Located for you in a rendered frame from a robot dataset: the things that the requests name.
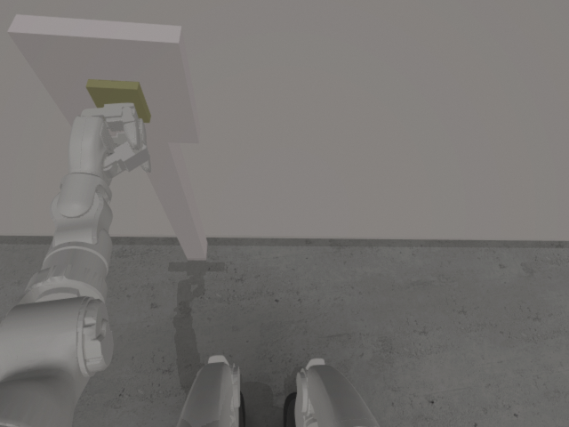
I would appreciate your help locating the robot left hand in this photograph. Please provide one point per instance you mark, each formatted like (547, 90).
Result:
(90, 142)

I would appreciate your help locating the right robot shin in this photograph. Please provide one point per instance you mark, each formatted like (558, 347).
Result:
(300, 419)

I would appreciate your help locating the left robot upper arm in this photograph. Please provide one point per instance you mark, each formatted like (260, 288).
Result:
(48, 352)

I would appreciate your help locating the robot left forearm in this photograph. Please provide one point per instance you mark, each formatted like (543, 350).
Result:
(77, 261)

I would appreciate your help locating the robot right thigh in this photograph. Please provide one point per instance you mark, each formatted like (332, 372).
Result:
(327, 394)

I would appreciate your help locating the button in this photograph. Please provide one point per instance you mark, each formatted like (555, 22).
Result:
(110, 91)

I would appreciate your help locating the panel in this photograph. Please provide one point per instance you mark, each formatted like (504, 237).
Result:
(64, 53)

